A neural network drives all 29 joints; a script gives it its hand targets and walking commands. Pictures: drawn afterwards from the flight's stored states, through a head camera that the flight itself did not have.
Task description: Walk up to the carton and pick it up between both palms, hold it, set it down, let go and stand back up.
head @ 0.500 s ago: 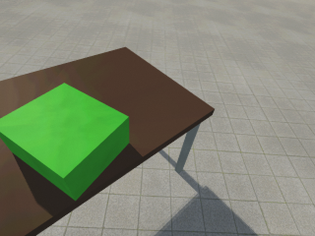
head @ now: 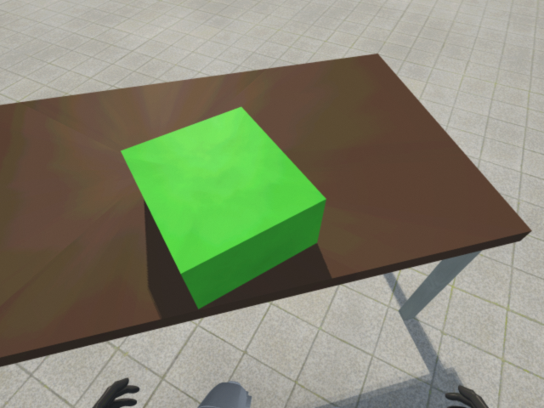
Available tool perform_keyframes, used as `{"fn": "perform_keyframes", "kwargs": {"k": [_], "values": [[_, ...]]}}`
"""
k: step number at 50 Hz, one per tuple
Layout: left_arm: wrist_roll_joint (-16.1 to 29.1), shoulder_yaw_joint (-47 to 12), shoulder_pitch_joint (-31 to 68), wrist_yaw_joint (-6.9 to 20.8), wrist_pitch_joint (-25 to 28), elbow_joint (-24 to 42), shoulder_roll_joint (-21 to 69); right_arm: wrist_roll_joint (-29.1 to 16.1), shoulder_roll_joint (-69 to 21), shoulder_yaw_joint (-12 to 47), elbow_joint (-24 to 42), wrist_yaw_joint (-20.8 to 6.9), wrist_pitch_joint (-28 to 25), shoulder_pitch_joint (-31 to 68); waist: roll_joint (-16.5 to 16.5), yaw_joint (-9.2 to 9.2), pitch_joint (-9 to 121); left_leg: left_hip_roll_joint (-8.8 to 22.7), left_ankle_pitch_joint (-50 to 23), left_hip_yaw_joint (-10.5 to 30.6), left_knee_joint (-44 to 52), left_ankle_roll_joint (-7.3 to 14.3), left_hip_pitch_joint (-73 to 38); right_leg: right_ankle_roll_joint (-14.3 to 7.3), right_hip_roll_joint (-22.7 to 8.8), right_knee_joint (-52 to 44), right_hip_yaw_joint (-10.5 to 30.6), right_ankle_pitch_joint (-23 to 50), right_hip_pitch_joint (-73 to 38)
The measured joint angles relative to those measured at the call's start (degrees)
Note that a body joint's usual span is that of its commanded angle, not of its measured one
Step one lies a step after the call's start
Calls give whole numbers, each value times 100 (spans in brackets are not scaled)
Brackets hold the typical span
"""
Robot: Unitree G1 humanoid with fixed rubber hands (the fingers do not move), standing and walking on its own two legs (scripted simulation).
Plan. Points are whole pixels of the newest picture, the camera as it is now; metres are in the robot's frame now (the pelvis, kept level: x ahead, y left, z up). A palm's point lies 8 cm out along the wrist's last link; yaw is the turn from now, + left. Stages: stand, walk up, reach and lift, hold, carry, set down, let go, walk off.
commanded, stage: walk up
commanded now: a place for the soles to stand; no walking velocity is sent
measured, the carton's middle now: (221, 198) +0.51 +0.15 -0.06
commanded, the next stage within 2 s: none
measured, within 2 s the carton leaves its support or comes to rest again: neither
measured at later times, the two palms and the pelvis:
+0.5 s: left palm out of the picture -0.01 +0.27 -0.09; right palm out of the picture +0.15 -0.26 -0.09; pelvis -0.03 -0.02 +0.00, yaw +14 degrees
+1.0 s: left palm out of the picture -0.07 +0.26 -0.09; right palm (428, 396) +0.19 -0.20 -0.08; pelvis -0.03 -0.01 +0.00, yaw +22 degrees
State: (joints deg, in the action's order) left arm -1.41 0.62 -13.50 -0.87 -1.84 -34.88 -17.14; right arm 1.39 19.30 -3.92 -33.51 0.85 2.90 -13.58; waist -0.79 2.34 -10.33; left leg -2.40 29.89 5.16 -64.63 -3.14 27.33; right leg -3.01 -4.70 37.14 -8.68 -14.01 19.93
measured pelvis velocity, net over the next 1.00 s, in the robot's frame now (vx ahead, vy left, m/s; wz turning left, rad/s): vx -0.03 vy -0.01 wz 0.39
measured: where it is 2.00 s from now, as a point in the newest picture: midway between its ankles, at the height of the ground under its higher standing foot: outside the picture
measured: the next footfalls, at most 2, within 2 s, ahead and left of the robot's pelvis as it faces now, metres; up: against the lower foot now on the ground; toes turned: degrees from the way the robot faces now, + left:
left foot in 0.12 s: +0.00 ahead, +0.13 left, +0.00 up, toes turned +16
right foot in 0.44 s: +0.04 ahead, -0.13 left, +0.00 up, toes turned +14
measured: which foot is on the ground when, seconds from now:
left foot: up 0.00-0.10, down 0.12-1.00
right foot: down 0.00-0.14, up 0.16-0.42, down 0.44-1.00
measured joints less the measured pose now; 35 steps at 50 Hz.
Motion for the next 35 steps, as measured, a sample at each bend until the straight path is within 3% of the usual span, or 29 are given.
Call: {"fn": "perform_keyframes", "kwargs": {"k": [3,6,8,10,14,19,22,24,26,29,32,35], "values": [[9,30,-107,19,-52,-102,-159,-16,-93,27,43,-101,-39,179,-81,42,21,149,-109,-243,1073,49,-283,39,-173,146,-179,-55,50],[56,51,-207,74,-131,-163,-309,3,-165,42,117,-175,-121,186,-149,44,175,183,-775,-442,2230,196,-774,116,-359,496,-346,-216,213],[98,82,-226,123,-190,-213,-389,34,-236,60,92,-196,-188,176,-286,45,206,54,-1264,-427,2353,309,-780,178,-483,792,-310,-521,316],[94,101,-288,155,-294,-223,-396,47,-259,125,53,-157,-231,88,-252,-16,345,74,-1243,-290,2296,362,-660,238,-192,1323,76,-1299,525],[70,159,-362,189,-246,-138,-408,100,-304,148,-58,29,-257,-60,-252,-167,451,72,-1540,-2,2747,351,-684,377,142,2171,688,-1349,719],[94,195,-533,203,-124,-68,-287,91,-267,93,-75,29,-158,-70,-123,-309,602,91,-1751,232,2937,280,-592,528,216,1313,786,-1456,218],[78,220,-593,176,-24,35,-218,23,-233,67,-77,-19,-63,-60,-31,-318,691,76,-1705,331,2727,163,-401,443,298,119,689,-966,-345],[8,207,-574,145,53,44,-133,-48,-202,30,-134,-50,-25,-79,115,-271,694,50,-1287,471,2382,158,-262,370,368,-7,612,-462,-385],[-38,170,-591,121,91,42,-80,-16,-213,10,-206,-64,6,-176,100,-196,735,-116,-606,391,1766,200,-136,339,235,142,565,-581,-379],[-80,138,-620,87,143,13,24,0,-176,-11,-282,-112,-17,-277,143,-151,718,-146,-385,140,1169,221,-116,362,52,-4,462,-601,-536],[-65,121,-652,107,136,15,-9,-14,-252,7,-318,-178,-89,-317,100,-147,686,33,-510,-158,1865,199,-490,416,-91,-88,361,-551,-602],[42,110,-665,153,99,29,-114,27,-347,44,-313,-195,-197,-283,17,-186,640,74,-1594,-250,2994,278,-983,505,-218,168,258,-690,-507]]}}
